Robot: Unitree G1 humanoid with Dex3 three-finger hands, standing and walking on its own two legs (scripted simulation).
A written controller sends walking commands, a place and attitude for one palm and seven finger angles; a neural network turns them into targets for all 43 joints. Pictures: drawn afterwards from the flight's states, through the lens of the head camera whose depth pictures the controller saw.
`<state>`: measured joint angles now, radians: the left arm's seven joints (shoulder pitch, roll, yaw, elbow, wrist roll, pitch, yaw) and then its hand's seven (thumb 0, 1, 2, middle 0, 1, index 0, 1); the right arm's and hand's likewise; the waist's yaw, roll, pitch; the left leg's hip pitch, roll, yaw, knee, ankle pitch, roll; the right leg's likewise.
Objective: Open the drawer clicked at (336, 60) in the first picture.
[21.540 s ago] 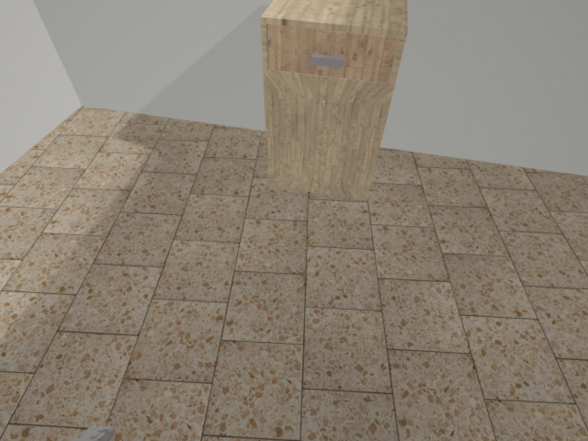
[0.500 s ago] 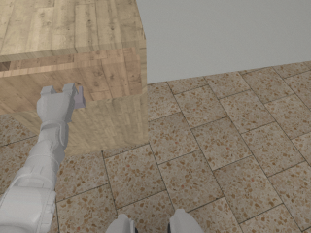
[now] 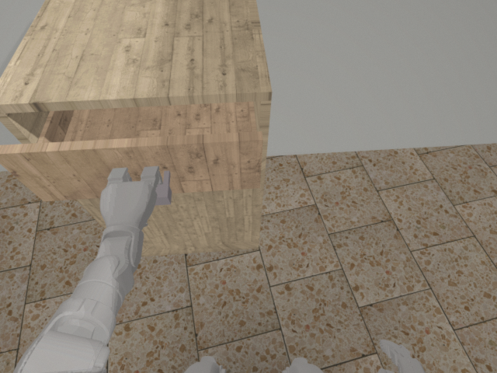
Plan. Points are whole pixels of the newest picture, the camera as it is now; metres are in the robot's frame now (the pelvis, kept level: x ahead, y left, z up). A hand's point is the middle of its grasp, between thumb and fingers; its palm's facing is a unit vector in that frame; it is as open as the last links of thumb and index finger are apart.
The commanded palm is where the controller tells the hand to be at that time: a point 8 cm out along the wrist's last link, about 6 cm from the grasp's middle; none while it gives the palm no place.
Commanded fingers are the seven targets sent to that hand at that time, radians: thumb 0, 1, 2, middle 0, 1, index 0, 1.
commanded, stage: pull the drawer open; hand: left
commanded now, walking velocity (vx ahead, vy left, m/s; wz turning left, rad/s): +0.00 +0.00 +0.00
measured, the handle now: (140, 186) +0.44 +0.22 -0.02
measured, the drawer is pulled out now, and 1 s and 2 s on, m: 0.09 0.28 0.30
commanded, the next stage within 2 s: open the thumb to release the handle in 1.38 s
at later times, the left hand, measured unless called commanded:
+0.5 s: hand (135, 254) +0.31 +0.21 -0.04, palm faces -0.02 -0.06 -1.00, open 6.1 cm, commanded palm +0.26 +0.22 +0.01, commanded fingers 0.00 0.90 0.90 -0.40 -1.35 -0.40 -1.35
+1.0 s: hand (127, 325) +0.20 +0.19 -0.04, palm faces -0.03 -0.09 -0.99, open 6.2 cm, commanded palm +0.15 +0.20 +0.01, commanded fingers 0.00 0.90 0.90 -0.40 -1.35 -0.40 -1.35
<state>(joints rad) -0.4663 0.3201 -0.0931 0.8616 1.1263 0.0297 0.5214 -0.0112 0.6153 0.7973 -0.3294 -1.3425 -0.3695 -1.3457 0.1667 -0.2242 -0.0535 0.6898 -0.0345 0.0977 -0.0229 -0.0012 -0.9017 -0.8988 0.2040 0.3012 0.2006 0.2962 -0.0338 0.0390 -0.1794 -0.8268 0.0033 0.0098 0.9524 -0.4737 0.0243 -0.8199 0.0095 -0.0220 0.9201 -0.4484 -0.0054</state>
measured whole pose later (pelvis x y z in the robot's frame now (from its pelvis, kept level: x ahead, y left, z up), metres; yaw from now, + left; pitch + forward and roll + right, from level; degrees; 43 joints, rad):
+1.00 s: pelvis +0.01 -0.02 +0.00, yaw -2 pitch +14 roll +0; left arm 0.41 0.27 -0.13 0.11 1.13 0.04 0.57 0.04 0.64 0.72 -0.25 -1.33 -0.40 -1.33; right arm 0.08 -0.20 -0.01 0.57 -0.05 0.06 0.04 0.00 -0.90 -0.90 0.20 0.30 0.20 0.30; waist 0.03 0.02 -0.17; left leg -0.68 0.02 0.04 0.95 -0.51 0.00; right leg -0.71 0.03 0.01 0.96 -0.49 -0.03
